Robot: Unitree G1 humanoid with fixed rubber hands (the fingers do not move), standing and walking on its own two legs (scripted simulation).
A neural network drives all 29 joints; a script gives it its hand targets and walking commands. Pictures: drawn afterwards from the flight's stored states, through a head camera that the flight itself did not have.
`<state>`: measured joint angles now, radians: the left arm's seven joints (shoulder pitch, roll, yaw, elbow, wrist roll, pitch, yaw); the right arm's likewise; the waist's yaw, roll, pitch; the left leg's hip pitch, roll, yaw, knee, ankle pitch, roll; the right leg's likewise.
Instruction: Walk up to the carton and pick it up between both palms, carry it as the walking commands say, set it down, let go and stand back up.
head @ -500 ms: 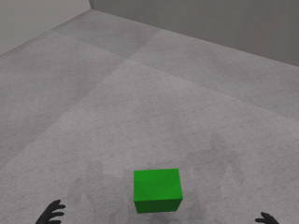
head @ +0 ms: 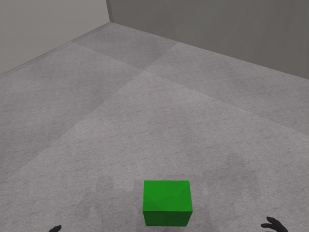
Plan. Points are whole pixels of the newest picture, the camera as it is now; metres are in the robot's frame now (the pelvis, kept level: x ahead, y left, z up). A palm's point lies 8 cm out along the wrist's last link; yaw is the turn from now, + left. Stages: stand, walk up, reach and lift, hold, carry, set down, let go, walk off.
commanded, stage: walk up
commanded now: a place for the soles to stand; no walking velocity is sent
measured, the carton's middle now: (166, 204) +0.38 -0.02 -0.63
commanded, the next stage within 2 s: stand in 0.14 s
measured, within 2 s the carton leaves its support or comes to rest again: neither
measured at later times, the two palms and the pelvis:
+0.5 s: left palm out of the picture +0.09 +0.31 -0.11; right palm out of the picture +0.11 -0.32 -0.10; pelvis +0.01 -0.01 +0.00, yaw +1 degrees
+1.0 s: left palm out of the picture +0.09 +0.31 -0.11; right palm out of the picture +0.13 -0.31 -0.10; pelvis +0.01 +0.00 +0.00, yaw +2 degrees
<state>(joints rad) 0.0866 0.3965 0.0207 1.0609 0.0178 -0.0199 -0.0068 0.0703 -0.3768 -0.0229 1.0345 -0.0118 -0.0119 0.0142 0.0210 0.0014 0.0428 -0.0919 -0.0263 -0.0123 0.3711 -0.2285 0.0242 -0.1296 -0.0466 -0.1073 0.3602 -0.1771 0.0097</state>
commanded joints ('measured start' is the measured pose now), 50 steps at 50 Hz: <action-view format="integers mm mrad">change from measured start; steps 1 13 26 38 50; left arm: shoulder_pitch -33 -17 -18 -17 -205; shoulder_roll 180 174 172 172 63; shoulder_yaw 36 43 47 47 65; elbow -36 -25 -33 -49 -540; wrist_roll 7 2 0 2 -43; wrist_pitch -23 -23 -16 -13 169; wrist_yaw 3 6 8 8 -29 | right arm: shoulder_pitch -55 -21 -12 -20 -84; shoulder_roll -199 -199 -190 -199 -114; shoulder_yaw -41 -36 -31 -33 -135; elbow -35 -9 -16 -32 -440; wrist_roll -2 -1 4 2 -35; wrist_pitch -11 -9 -13 -8 177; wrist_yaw -5 -10 -17 -19 37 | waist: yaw -7 -6 1 3 -54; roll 5 -23 6 4 93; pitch -36 -37 -61 -77 71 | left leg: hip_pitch -100 -112 -105 -82 -400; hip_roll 124 128 137 133 73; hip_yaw -125 -138 -137 -131 15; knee -94 -76 -66 -29 -40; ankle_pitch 45 108 205 253 -116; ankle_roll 7 12 10 15 -71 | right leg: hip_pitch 62 60 104 104 75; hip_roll -108 -118 -119 -120 114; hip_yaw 129 116 98 81 -3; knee -91 -91 -48 -35 155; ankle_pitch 12 52 145 163 -21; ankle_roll -28 -35 -38 -41 2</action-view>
